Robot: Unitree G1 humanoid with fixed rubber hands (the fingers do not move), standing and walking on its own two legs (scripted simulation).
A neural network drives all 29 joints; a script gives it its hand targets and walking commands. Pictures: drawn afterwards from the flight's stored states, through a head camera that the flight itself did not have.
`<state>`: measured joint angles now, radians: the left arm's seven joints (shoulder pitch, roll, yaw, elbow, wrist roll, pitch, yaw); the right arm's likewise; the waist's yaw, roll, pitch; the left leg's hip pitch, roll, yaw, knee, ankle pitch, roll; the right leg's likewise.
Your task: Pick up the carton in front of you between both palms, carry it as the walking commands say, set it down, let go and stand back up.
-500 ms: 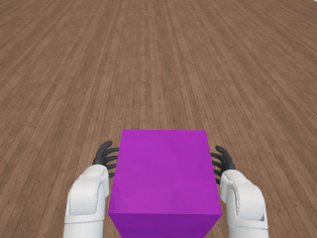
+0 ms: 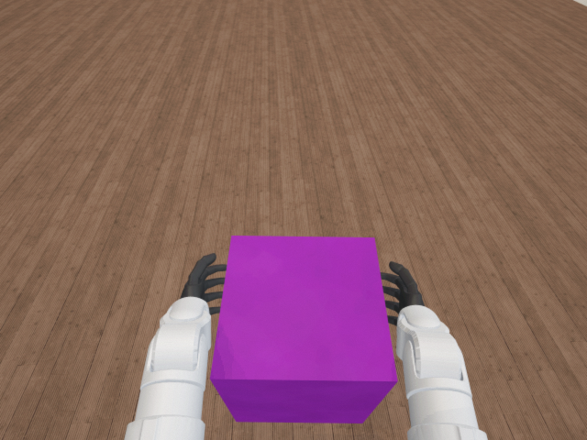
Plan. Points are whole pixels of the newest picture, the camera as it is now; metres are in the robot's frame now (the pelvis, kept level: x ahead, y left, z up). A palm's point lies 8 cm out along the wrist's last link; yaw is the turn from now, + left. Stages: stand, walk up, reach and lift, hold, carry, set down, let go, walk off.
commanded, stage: carry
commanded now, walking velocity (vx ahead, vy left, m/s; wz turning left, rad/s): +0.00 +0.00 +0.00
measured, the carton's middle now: (301, 335) +0.30 +0.00 -0.05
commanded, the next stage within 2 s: hold in 0.62 s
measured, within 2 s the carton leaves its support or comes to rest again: neither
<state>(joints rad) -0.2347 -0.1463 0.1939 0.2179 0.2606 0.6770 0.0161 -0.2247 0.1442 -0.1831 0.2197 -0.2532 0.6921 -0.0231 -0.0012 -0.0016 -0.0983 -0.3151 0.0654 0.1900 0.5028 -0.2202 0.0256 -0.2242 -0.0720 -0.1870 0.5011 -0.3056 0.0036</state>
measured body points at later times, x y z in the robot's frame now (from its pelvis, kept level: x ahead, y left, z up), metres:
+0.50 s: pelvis -0.01 +0.00 +0.00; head -0.03 +0.00 +0.45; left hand +0.29 +0.15 +0.03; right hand +0.29 -0.16 +0.03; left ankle +0.03 +0.10 -0.74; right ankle -0.03 -0.11 -0.74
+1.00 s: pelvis -0.04 +0.00 +0.01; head -0.08 +0.01 +0.45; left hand +0.27 +0.14 +0.04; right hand +0.25 -0.17 +0.04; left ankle +0.03 +0.11 -0.74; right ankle -0.03 -0.12 -0.74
